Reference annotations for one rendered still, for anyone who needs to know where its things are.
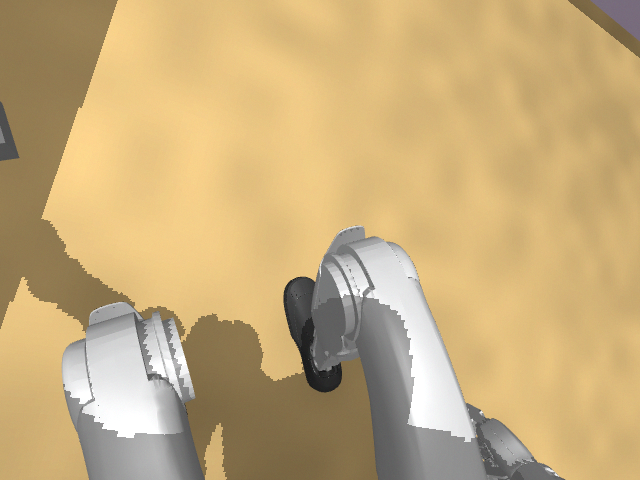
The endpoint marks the right robot foot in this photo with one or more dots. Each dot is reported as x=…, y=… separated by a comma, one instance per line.
x=297, y=299

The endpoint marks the right robot hand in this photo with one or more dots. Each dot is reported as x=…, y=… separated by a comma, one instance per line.
x=502, y=451

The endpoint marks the right robot arm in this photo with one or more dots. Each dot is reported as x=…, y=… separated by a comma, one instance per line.
x=535, y=471

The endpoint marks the carton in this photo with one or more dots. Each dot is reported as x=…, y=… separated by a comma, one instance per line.
x=8, y=148

